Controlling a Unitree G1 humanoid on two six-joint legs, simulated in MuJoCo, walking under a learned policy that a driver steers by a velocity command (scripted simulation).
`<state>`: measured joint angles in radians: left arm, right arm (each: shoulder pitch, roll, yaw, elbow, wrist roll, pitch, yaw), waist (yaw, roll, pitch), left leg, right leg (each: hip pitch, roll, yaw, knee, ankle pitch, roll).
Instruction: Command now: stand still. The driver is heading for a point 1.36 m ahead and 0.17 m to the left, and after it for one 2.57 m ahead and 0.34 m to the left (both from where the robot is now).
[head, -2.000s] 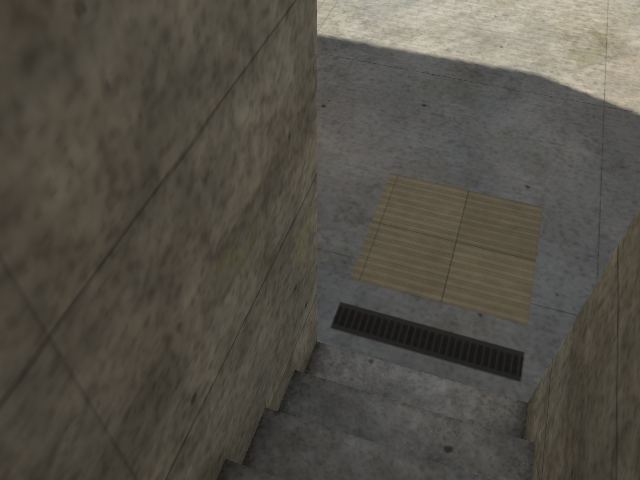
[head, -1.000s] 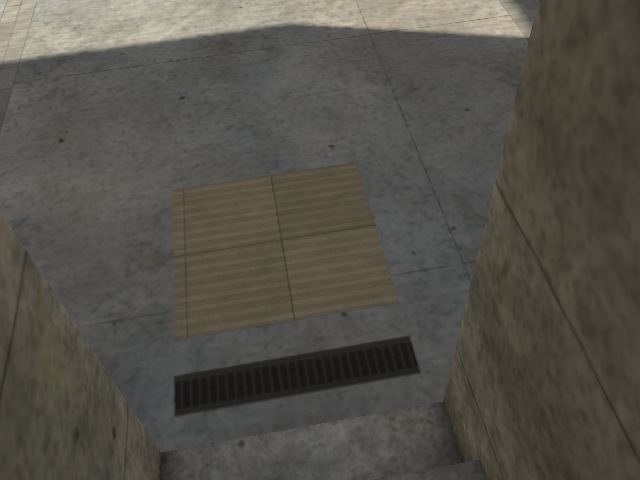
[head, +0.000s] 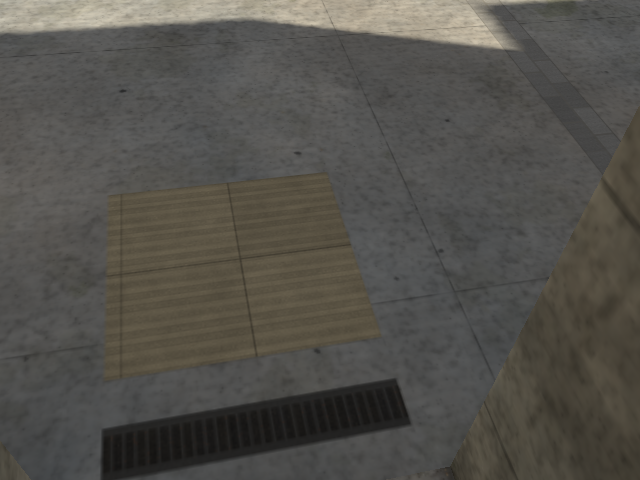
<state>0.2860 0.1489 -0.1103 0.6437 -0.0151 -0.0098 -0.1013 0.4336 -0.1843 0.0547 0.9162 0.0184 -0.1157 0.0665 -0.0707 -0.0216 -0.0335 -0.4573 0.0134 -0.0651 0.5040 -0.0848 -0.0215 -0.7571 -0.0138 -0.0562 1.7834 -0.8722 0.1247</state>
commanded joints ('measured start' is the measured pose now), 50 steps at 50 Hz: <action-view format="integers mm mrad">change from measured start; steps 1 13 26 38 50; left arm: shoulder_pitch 79 -82 -50 70 95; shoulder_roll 31 115 112 105 114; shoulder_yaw -10 -18 84 129 108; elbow -37 35 -12 22 131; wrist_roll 17 12 30 72 12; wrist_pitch -12 -57 46 132 62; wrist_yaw -56 -36 86 105 123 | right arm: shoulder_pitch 78 10 101 27 -171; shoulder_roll -187 -190 -219 -233 8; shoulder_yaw -46 -38 -116 -120 -96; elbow -48 -142 -98 -173 -109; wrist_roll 16 -13 46 31 38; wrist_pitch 16 38 84 129 144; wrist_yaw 30 39 -63 -115 -100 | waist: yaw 24 -2 67 100 72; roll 127 -26 173 253 107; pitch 52 130 -56 33 94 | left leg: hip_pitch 136 269 270 123 294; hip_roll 144 38 131 238 -16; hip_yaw -163 12 43 -335 7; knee -283 -155 -204 -437 109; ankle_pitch -274 -144 112 -799 219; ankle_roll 46 -116 7 -22 26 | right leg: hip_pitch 90 -185 118 -26 -96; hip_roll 21 7 101 153 -93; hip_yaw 44 259 -60 -150 311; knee -424 -771 -329 132 -886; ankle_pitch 115 -377 82 58 167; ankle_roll -79 -239 -273 -289 -367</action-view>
